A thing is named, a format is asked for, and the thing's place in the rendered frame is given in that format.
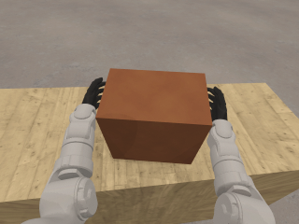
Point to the robot right upper arm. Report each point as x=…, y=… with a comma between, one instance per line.
x=234, y=208

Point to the pedestal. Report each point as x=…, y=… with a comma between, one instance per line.
x=33, y=122

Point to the robot right hand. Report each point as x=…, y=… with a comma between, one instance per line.
x=218, y=107

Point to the robot left upper arm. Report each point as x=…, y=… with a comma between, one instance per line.
x=68, y=201

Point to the carton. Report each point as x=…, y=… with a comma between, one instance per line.
x=160, y=116

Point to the robot left hand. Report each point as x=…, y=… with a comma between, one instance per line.
x=91, y=97

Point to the left robot forearm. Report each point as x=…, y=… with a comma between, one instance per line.
x=77, y=147

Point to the right robot forearm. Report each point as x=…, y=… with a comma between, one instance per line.
x=227, y=165

